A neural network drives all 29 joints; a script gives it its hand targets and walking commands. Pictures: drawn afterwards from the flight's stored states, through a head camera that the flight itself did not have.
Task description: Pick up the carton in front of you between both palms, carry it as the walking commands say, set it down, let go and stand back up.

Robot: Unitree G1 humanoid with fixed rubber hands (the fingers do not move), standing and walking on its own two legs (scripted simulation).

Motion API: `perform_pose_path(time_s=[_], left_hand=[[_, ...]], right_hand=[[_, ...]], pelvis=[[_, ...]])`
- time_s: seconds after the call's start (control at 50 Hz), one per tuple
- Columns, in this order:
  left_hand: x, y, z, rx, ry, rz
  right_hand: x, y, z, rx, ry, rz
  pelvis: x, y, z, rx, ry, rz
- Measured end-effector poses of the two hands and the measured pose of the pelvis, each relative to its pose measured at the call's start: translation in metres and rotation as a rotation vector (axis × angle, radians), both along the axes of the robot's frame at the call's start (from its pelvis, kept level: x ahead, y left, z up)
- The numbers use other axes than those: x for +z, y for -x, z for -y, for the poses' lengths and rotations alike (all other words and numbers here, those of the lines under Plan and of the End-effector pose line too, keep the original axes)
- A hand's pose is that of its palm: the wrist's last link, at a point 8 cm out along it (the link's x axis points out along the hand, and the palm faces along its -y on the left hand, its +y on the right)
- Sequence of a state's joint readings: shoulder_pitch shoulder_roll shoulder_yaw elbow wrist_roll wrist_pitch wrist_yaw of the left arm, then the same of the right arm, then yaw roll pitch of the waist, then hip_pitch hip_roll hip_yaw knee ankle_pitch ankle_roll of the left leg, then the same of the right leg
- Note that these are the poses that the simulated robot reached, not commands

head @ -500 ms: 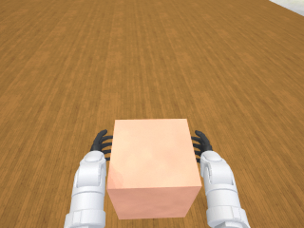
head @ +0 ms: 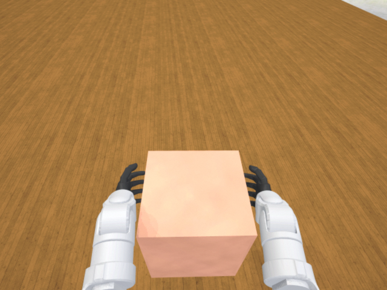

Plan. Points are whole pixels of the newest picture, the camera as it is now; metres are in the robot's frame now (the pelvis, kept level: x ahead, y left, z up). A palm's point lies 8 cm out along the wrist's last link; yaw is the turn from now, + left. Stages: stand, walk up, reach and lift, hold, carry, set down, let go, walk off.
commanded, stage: set down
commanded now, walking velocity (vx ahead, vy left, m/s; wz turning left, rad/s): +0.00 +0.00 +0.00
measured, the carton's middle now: (193, 216) +0.29 +0.00 -0.04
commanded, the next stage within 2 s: none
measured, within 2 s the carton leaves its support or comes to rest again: neither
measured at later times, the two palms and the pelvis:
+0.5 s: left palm (136, 220) +0.33 +0.15 -0.13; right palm (243, 217) +0.34 -0.15 -0.12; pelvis -0.03 -0.02 -0.05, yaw +1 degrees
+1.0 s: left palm (143, 230) +0.37 +0.15 -0.27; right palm (232, 224) +0.38 -0.15 -0.26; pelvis -0.06 -0.01 -0.19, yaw -1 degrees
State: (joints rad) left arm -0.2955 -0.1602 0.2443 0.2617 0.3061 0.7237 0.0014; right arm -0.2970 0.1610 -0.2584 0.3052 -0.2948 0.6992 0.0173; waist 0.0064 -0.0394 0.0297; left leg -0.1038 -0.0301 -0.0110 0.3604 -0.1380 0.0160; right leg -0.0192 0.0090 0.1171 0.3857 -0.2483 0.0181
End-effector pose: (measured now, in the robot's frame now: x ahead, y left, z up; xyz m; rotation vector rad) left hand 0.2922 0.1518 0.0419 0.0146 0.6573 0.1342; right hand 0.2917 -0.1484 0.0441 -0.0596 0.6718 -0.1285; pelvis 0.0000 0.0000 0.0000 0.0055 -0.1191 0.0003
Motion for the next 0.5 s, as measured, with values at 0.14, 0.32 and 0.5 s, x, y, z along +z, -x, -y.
perform_pose_path(time_s=[0.14,0.32,0.5], left_hand=[[-0.012,-0.012,0.004,0.030,0.026,-0.019],[-0.067,-0.033,-0.001,0.035,0.018,-0.044],[-0.169,-0.035,-0.001,0.040,0.014,-0.037]], right_hand=[[-0.012,-0.016,0.004,-0.003,-0.022,-0.019],[-0.066,-0.041,-0.001,0.016,-0.004,-0.046],[-0.168,-0.044,-0.002,0.011,-0.014,-0.039]], pelvis=[[-0.003,0.000,0.010,0.005,-0.003,-0.019],[-0.015,0.010,0.022,0.029,0.006,-0.173],[-0.048,0.026,0.024,0.026,0.023,-0.480]])
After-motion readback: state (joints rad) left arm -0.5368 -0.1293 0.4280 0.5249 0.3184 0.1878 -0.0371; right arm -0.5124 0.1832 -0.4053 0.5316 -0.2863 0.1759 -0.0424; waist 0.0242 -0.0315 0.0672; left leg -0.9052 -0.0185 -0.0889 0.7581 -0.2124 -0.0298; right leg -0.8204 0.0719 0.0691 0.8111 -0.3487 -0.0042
